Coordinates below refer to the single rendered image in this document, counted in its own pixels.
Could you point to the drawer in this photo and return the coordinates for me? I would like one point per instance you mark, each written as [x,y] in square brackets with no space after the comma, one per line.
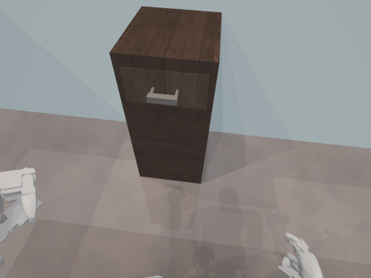
[193,88]

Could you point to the cabinet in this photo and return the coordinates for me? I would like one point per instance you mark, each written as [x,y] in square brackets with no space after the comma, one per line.
[169,142]

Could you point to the right robot hand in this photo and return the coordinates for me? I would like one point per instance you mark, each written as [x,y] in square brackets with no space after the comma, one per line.
[305,266]

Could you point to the left robot hand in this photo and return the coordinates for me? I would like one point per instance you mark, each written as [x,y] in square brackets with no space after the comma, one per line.
[18,186]

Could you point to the handle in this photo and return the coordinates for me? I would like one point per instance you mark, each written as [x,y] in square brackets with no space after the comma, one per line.
[162,98]

